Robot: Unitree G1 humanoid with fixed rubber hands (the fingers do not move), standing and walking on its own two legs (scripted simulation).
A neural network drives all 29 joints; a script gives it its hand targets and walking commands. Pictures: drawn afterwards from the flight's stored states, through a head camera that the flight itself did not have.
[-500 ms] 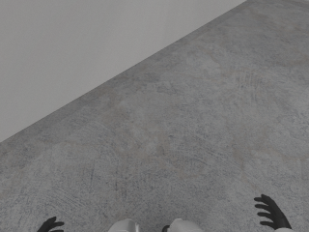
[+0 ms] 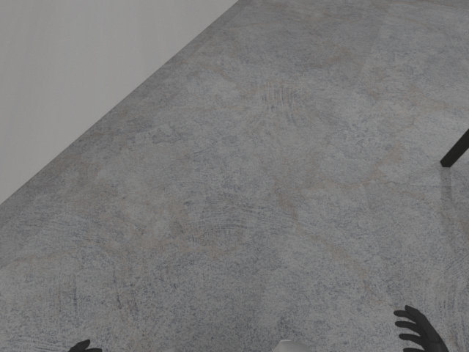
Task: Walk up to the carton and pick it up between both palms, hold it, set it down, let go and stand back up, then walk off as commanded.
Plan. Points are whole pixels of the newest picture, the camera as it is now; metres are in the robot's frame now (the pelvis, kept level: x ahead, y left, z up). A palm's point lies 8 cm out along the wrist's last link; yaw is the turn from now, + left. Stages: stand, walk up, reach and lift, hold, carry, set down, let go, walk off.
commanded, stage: walk up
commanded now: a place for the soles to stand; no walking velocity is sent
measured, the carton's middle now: out of the picture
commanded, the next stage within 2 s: none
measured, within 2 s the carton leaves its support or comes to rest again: neither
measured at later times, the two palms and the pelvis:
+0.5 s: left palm (152, 321) +0.19 +0.16 -0.09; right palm out of the picture +0.02 -0.42 -0.05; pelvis +0.01 -0.09 +0.01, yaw -14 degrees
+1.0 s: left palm (224, 284) +0.25 +0.03 -0.08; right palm out of the picture +0.03 -0.54 -0.05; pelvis +0.05 -0.21 +0.01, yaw -30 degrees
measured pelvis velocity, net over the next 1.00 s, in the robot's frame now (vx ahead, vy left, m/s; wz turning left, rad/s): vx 0.05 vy -0.21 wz -0.52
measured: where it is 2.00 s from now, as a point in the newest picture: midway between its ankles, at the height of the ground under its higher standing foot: outside the picture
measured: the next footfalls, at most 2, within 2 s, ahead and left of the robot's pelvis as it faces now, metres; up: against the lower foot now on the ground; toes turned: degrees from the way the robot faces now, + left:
left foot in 0.32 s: +0.08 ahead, +0.00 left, +0.00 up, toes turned -2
right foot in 0.66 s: +0.06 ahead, -0.30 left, +0.00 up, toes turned -22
